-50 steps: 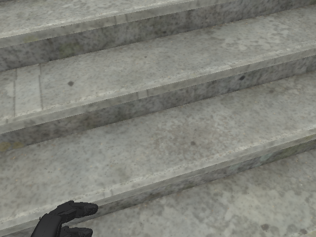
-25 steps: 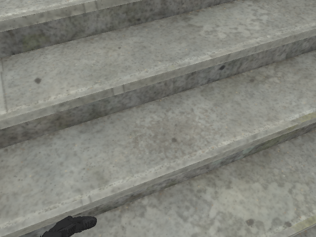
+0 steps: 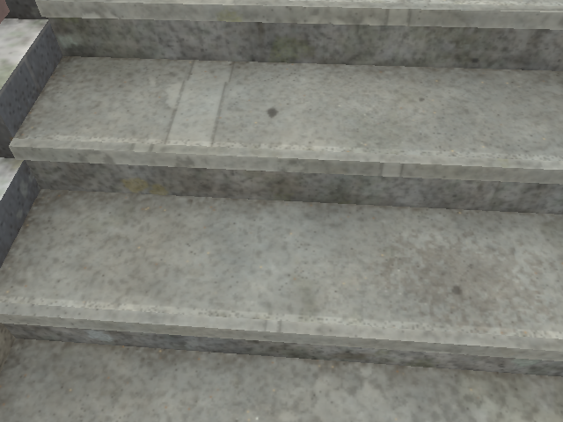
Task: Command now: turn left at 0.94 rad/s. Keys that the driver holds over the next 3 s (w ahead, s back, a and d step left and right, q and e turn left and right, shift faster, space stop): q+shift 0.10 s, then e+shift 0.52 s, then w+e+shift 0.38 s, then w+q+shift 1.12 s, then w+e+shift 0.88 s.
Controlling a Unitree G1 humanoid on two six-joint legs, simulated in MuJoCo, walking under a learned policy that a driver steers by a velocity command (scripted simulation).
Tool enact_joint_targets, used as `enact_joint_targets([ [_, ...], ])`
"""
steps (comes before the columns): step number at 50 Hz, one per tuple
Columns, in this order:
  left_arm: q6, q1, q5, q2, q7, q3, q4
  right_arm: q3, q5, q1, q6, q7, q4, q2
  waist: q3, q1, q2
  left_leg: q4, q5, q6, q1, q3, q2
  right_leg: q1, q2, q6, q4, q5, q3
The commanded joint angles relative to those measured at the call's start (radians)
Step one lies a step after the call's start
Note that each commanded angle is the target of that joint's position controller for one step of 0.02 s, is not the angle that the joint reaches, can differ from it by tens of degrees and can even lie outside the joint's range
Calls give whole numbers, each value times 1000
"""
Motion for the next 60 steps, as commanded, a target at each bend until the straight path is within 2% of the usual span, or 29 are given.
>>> enact_joint_targets([
  [1,-3,-112,-1,58,33,-6,-101,26,18,-126,-23,13,-94,14,-94,17,-60,-15,-10,-31,-170,59,59,276,-235,-208,-209,239,173],
  [7,-7,-14,20,157,-9,19,-26,54,-8,-140,-28,69,-101,47,-11,22,-95,-433,-42,-1,-23,113,165,235,-330,-240,-259,281,110],
  [10,-42,-204,0,64,-47,-26,-36,57,-8,-64,2,88,-94,66,-67,-76,-89,-676,-20,38,288,104,183,56,-254,-142,-131,303,55],
  [12,-39,-212,-41,18,-108,-52,24,45,27,82,-5,118,-2,66,-23,-137,-62,-1050,334,40,596,212,110,-122,-169,-58,-38,248,-3],
  [13,-30,117,-57,115,-76,16,106,52,5,156,22,41,1,87,-105,-39,-224,-1108,223,59,658,271,83,92,-166,-31,-37,353,-54],
  [14,-18,148,-44,88,-67,10,111,42,-16,136,19,11,-20,1,-77,-8,-113,-1092,731,80,767,69,276,-22,-142,22,74,156,-22],
  [15,-43,263,-13,-92,-109,-47,133,31,57,-149,-16,51,-115,-48,-129,100,218,-956,811,257,809,52,292,-119,-129,98,27,-7,38],
  [17,-40,-99,-17,93,-79,7,0,-10,-5,-128,-23,29,-137,-54,-52,-30,27,-1029,359,263,554,57,282,-85,-49,41,127,-8,-46],
  [22,-38,-110,-3,80,-45,22,-10,-57,3,101,-59,-81,-64,-86,-56,-121,219,-1260,390,524,706,-235,616,-401,-51,72,865,-389,124],
  [26,-9,-23,11,29,-105,23,12,-24,12,-227,-72,-107,-127,6,-15,79,30,-1304,311,251,535,200,402,-207,-84,71,593,-274,84],
  [30,-12,52,-39,44,-184,32,49,-72,-55,-242,-26,-101,-154,-133,-11,42,76,-1226,236,214,566,293,415,62,-36,28,141,91,12],
  [32,-42,155,-20,122,-151,76,93,-46,-46,-72,-4,-72,-89,-42,-12,-2,-4,-1069,-76,191,493,323,388,236,51,-52,-19,132,2],
  [33,-62,290,-3,189,-107,107,124,-5,-60,-40,0,-62,-91,83,-3,24,-115,-801,-197,130,291,386,295,354,-46,-181,16,200,217],
  [34,-82,417,-22,313,-82,133,114,26,-46,-45,-9,-56,-173,145,-58,76,-294,-518,-311,59,5,277,98,523,-251,-394,-154,72,754],
  [35,-92,397,19,294,-73,130,121,38,-10,-87,-9,-10,-177,154,7,129,-374,-204,-217,85,-244,19,69,523,-319,-370,-354,-597,1008],
  [36,-86,282,33,225,-78,104,133,28,12,-170,-5,-5,-150,91,153,137,-316,170,-140,114,-427,-8,68,365,-292,-287,-267,-555,922],
  [38,-30,228,26,89,-109,22,169,29,-45,-113,-21,-3,-97,49,93,51,-43,303,35,161,-469,19,107,218,-195,-200,-131,-347,675],
  [40,-1,275,43,43,-107,-8,212,70,-49,-180,-31,8,-132,104,53,51,-153,602,-13,205,-503,59,70,130,-177,-252,-128,-344,707],
  [42,-11,361,67,15,-106,-27,295,108,-36,-185,-37,16,-128,134,79,49,-126,749,-21,237,-711,47,72,177,-182,-247,-108,-355,734],
  [43,-41,318,-34,185,-72,51,235,98,-44,-311,-26,7,-224,175,128,68,-26,583,-18,180,-676,139,123,179,-129,-179,-196,-425,691],
  [48,-33,311,-33,117,-21,41,265,130,-15,-540,43,-13,-386,169,218,112,-134,189,-158,117,-468,216,155,-37,-114,-265,-556,-198,710],
  [51,-34,159,-55,116,-3,50,205,113,12,-229,49,-21,-311,154,42,-66,-157,-183,-188,179,206,302,116,-115,-96,-201,-485,627,433],
  [53,-59,192,-65,204,-15,81,209,42,29,123,38,-33,-179,64,-219,-227,-137,-269,-285,215,531,308,9,91,-154,-169,-80,1565,353],
  [54,-79,124,-65,241,-32,102,196,4,31,272,25,-45,-141,-20,-293,-318,-101,-451,-335,238,657,205,37,93,-123,-138,229,1564,303],
  [55,-96,49,-71,166,-60,98,140,-32,-9,404,21,-56,-64,-127,-292,-345,129,-768,-729,317,757,-247,149,-153,14,-95,648,1213,267],
  [56,-106,17,-4,12,-93,63,75,-32,17,335,34,-68,-15,-128,-189,-246,397,-1267,-1047,402,692,-865,265,-415,181,-86,942,163,296],
  [57,-104,-30,56,-54,-108,38,10,-2,23,129,43,-66,-27,-2,10,-120,274,-1352,-1016,413,511,-1027,287,-547,148,-97,1185,174,348],
  [58,-99,-52,66,-85,-117,10,-37,20,28,66,30,-56,9,106,75,-39,99,-1307,-870,423,371,-916,270,-562,97,-87,1292,229,260],
  [60,-75,-63,83,-153,-98,-33,-100,38,10,123,-5,-52,108,210,102,35,-38,-1236,-592,414,272,-695,216,-654,47,-53,1484,115,230],
])
Next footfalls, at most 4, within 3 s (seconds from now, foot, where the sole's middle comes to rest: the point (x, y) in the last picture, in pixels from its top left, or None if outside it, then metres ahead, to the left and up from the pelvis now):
0.26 left None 0.04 0.16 -0.77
0.64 right None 0.05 -0.11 -0.77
1.08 left None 0.38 -0.05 -0.61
1.52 right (523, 300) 0.62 -0.43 -0.45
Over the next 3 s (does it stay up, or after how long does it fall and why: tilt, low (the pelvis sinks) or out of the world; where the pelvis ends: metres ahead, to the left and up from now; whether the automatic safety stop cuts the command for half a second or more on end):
stays up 1.76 -0.17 0.82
